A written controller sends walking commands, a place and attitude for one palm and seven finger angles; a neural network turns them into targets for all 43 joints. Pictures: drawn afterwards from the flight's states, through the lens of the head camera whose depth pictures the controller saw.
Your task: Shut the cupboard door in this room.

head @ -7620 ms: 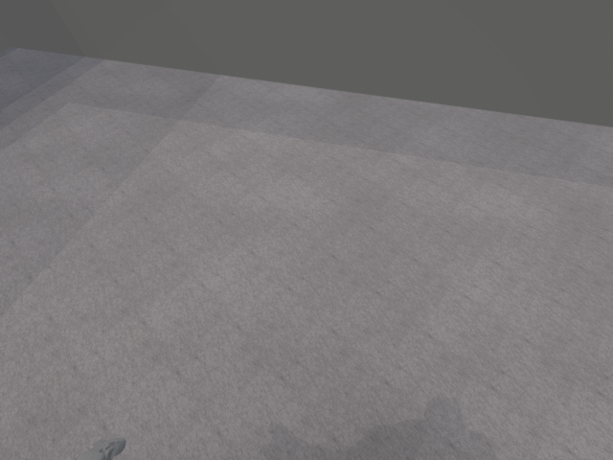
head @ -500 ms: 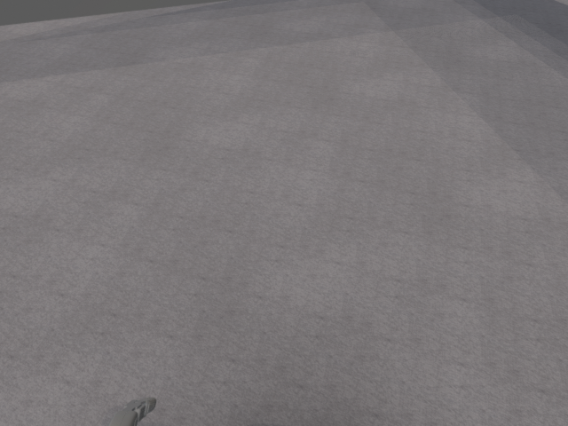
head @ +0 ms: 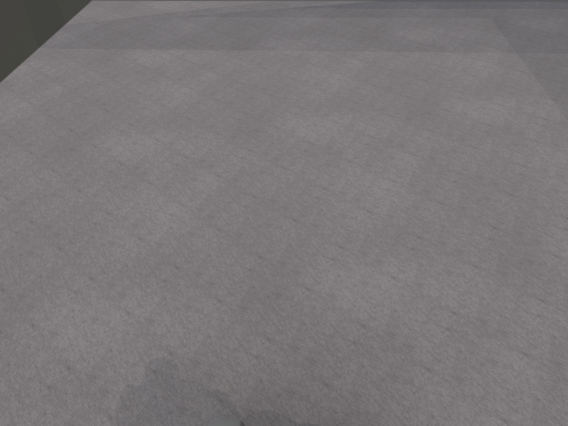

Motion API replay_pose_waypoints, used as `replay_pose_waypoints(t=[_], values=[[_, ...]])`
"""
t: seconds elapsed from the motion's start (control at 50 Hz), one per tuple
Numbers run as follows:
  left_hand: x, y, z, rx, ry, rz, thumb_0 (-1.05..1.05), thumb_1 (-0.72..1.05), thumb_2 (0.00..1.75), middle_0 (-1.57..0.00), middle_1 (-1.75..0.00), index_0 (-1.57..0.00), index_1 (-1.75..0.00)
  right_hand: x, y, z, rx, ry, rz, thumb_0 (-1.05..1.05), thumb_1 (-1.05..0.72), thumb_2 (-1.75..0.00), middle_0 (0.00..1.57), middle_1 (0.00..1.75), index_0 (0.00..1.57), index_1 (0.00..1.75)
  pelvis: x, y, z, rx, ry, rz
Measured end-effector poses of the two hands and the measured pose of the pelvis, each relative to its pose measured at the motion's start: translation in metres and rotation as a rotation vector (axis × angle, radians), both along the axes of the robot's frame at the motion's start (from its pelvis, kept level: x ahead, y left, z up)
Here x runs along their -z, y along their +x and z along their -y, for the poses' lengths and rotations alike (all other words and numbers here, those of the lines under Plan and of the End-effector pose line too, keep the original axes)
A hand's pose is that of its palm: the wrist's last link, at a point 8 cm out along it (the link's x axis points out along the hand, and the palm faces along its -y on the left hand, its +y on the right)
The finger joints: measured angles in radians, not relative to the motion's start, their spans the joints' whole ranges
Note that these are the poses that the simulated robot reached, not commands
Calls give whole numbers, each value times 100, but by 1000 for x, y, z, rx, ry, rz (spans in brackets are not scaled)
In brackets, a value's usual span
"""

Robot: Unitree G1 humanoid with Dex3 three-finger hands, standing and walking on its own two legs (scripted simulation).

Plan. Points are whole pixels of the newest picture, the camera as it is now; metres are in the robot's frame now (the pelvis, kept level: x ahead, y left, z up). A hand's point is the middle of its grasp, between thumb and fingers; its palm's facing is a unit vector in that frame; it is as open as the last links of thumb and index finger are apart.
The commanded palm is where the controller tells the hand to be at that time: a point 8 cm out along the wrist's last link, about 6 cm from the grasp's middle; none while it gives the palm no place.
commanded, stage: turn or walk to find it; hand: left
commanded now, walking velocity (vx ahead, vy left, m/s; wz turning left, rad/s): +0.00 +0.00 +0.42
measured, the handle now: out of the picture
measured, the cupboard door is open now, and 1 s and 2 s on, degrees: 84 84 84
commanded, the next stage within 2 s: none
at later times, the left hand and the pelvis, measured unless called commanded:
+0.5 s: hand out of the picture +0.03 +0.26 -0.16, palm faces +0.21 -0.94 -0.25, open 7.4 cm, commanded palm none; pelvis -0.02 +0.04 +0.00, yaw +11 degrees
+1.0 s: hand out of the picture -0.07 +0.18 -0.15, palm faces +0.44 -0.86 -0.28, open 7.3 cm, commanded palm none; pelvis -0.04 -0.02 +0.00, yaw +25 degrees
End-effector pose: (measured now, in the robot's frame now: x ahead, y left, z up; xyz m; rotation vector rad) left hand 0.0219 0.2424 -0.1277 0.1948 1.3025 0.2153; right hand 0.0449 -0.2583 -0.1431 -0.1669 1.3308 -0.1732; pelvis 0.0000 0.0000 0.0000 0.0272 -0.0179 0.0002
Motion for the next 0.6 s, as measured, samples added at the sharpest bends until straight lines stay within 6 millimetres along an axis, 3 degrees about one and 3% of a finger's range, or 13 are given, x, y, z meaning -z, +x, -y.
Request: replay_pose_waypoints(t=[0.12,0.2,0.3,0.4,0.5,0.6], values=[[28,-51,-36,-103,-30,-73,1,90,90,-21,-30,-21,-30,-9,51,-35,-119,-43,127,1,-91,-90,20,30,19,29,13,-8,-27,-60,-35,-10],[30,-64,-54,-136,-38,-110,1,91,90,-20,-30,-20,-30,-21,63,-60,-165,-50,179,1,-91,-90,20,30,19,29,10,-12,-39,-76,-36,0],[19,-52,-65,-155,-44,-45,1,91,90,-20,-30,-20,-30,-27,61,-79,-197,-39,168,1,-91,-90,20,30,20,29,-1,-14,-48,-118,-50,-1],[10,-32,-68,-158,-25,28,1,91,90,-20,-30,-20,-30,-23,49,-83,-202,-18,138,1,-90,-90,20,30,20,29,-3,-16,-48,-153,-43,-7],[1,-8,-60,-148,0,89,1,91,90,-20,-30,-20,-30,-12,27,-71,-190,0,80,1,-90,-90,20,30,20,30,-2,-19,-37,-190,-32,-14],[-9,13,-39,-136,28,162,1,91,90,-20,-30,-20,-30,5,6,-45,-183,19,6,1,-90,-90,20,30,20,30,3,-21,-17,-232,-16,-22]])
